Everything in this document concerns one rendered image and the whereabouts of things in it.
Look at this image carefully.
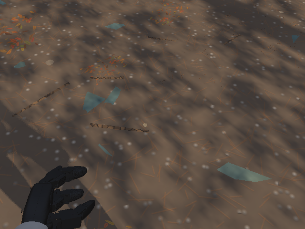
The robot left hand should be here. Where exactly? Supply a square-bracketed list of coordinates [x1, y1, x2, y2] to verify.
[21, 166, 95, 229]

